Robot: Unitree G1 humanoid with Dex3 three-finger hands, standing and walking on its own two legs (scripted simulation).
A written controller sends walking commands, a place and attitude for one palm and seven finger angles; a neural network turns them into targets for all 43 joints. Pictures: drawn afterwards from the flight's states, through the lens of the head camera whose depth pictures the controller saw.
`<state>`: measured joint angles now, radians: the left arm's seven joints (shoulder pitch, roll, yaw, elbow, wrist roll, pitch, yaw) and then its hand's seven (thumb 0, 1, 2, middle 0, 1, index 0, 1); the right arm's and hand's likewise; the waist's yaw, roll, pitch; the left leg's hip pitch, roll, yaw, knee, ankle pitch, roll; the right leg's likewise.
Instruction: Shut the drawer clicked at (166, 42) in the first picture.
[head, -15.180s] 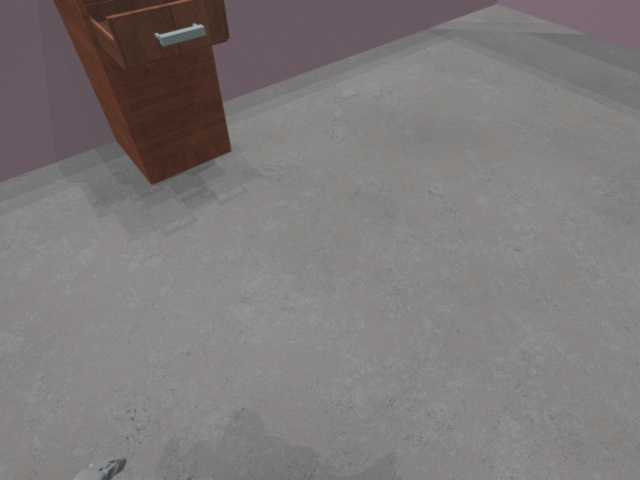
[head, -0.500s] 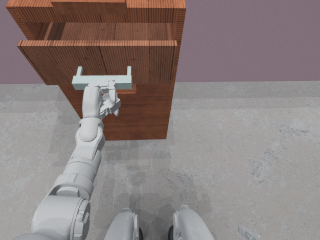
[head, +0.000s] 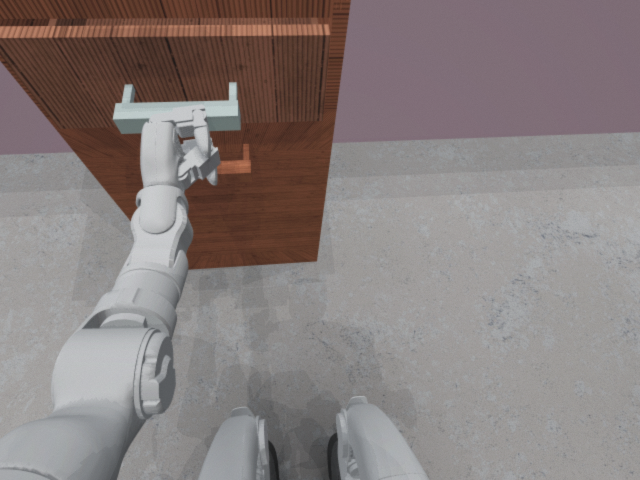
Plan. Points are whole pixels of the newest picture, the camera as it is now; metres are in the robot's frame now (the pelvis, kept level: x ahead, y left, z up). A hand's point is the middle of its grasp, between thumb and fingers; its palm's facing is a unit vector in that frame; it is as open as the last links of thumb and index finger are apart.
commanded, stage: push the drawer shut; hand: left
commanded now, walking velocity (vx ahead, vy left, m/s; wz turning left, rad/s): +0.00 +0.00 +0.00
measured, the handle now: (180, 103) +0.59 +0.13 +0.05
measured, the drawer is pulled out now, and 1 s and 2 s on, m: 0.03 0.00 0.00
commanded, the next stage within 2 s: pull the fist back off the drawer in 0.42 s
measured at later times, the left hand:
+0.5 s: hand (212, 137) +0.53 +0.09 +0.04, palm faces +0.00 -1.00 -0.05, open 2.8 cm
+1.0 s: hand (210, 138) +0.53 +0.09 +0.05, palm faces -0.01 -1.00 -0.03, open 3.2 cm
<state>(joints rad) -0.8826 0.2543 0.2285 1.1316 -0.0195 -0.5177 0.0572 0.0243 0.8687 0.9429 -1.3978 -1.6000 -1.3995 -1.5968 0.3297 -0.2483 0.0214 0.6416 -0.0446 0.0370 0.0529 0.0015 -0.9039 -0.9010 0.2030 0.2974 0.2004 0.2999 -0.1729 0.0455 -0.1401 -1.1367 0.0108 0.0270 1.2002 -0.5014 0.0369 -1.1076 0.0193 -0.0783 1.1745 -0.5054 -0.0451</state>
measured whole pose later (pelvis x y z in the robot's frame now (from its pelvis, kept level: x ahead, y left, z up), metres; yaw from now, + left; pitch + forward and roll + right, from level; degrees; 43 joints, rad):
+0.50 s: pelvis -0.01 +0.00 -0.01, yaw +0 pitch +28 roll -3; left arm -1.07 0.35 0.26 1.29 0.03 -0.50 0.06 -0.04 0.76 1.03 -1.40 -1.60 -1.40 -1.60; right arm 0.37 -0.26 0.05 0.66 -0.06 0.04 0.06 0.00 -0.90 -0.90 0.20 0.30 0.20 0.30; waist -0.23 0.06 -0.13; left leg -1.25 0.01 -0.01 1.26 -0.49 0.04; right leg -1.20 0.02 -0.11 1.20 -0.49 -0.05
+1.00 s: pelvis -0.01 +0.01 -0.01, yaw -2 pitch +27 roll -3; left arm -0.99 0.32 0.28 1.19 0.01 -0.48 0.06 0.02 0.85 0.92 -1.40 -1.60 -1.40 -1.60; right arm 0.39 -0.25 0.05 0.63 -0.06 0.05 0.08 0.00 -0.90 -0.90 0.20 0.30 0.20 0.30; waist -0.22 0.06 -0.14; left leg -1.21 0.02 0.03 1.24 -0.50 0.06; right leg -1.17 0.03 -0.07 1.18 -0.48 -0.03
